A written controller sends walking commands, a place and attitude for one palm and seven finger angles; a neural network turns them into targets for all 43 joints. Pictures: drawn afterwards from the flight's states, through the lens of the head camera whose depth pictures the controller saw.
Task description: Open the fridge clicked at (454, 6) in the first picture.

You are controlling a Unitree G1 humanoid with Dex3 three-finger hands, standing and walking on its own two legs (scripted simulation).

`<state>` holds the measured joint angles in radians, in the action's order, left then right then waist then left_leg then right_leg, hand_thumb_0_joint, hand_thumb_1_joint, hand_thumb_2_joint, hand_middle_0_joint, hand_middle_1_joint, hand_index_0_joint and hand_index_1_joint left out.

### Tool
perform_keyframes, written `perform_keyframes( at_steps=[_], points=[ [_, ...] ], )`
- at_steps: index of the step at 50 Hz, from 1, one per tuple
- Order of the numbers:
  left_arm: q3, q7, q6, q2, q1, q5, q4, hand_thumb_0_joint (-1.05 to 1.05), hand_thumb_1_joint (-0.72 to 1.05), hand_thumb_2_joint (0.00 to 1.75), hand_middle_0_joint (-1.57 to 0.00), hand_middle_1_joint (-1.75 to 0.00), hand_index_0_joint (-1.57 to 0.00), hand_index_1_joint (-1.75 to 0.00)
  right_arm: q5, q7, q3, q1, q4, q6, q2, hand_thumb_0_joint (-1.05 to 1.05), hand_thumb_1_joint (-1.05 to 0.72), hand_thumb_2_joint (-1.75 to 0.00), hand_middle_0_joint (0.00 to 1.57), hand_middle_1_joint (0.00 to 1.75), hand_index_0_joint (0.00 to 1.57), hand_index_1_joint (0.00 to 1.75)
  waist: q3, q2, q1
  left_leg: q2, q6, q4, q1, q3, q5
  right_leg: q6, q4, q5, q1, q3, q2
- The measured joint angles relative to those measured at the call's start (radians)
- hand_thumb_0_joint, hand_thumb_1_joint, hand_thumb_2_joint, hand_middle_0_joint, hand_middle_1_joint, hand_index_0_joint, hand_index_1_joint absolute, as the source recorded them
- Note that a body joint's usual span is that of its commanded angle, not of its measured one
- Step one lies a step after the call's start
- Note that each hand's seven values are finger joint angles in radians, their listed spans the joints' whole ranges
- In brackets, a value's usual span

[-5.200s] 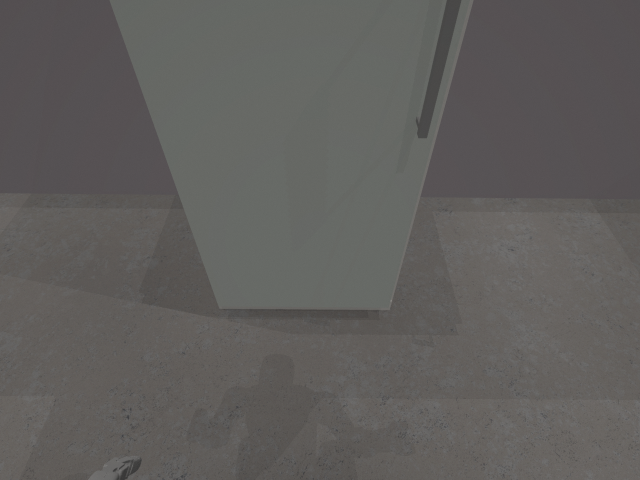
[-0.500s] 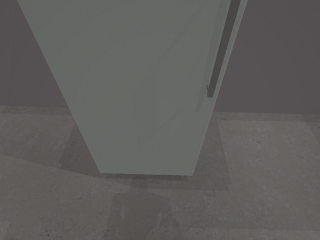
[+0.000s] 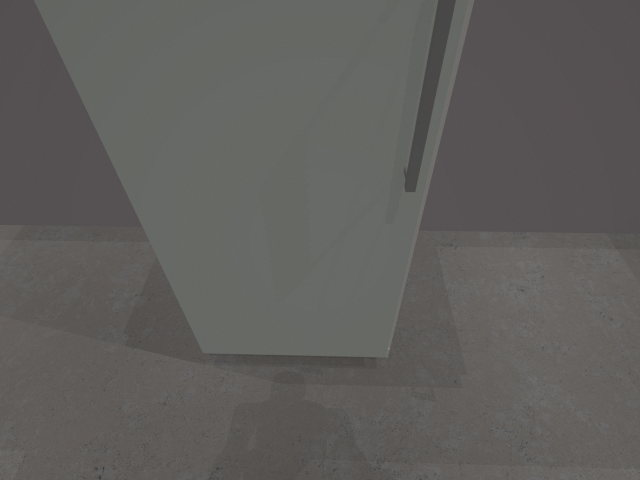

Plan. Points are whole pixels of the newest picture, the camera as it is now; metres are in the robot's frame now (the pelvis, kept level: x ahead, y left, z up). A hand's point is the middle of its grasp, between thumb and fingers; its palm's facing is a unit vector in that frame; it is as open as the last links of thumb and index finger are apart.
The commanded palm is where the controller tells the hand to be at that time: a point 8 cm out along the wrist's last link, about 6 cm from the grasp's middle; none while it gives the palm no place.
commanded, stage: look again from close up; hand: right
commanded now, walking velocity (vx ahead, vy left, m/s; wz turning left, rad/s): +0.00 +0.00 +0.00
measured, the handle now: (428, 79) +0.60 -0.12 +0.24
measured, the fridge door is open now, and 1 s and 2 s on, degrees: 0 0 0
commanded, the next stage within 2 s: none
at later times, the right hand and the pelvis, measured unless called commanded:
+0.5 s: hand out of the picture -0.03 -0.19 -0.17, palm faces +0.03 +0.98 -0.21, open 7.4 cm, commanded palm none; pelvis -0.02 +0.00 +0.00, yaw -1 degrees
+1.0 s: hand out of the picture +0.00 -0.18 -0.17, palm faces +0.03 +0.98 -0.21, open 7.4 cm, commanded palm none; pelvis -0.01 +0.01 +0.01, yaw -1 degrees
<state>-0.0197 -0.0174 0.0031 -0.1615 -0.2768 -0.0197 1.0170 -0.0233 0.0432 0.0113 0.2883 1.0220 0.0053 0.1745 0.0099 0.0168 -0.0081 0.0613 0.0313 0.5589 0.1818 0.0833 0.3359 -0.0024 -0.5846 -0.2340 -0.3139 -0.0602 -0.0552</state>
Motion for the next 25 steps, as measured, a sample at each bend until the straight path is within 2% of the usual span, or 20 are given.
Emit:
perform_keyframes(
  at_steps=[11, 25],
  points=[
    [0.003, 0.015, 0.002, -0.008, 0.002, 0.000, -0.022, 0.00, 0.91, 0.90, -0.20, -0.30, -0.20, -0.30, 0.000, -0.011, 0.004, 0.028, -0.026, 0.007, 0.032, 0.00, -0.90, -0.90, 0.20, 0.30, 0.20, 0.29, -0.003, 0.003, 0.007, 0.004, 0.003, -0.024, 0.021, 0.006, -0.035, 0.008, 0.033, 0.041, -0.020, 0.005, 0.007],
    [0.002, 0.019, 0.002, -0.028, 0.007, 0.003, 0.009, 0.00, 0.90, 0.90, -0.20, -0.30, -0.20, -0.30, 0.000, -0.019, -0.002, 0.064, 0.012, 0.005, 0.032, 0.00, -0.90, -0.90, 0.20, 0.30, 0.20, 0.29, 0.005, -0.004, 0.014, 0.000, -0.001, -0.050, 0.022, 0.011, -0.058, 0.004, 0.071, 0.072, -0.016, 0.009, 0.007]
  ],
)
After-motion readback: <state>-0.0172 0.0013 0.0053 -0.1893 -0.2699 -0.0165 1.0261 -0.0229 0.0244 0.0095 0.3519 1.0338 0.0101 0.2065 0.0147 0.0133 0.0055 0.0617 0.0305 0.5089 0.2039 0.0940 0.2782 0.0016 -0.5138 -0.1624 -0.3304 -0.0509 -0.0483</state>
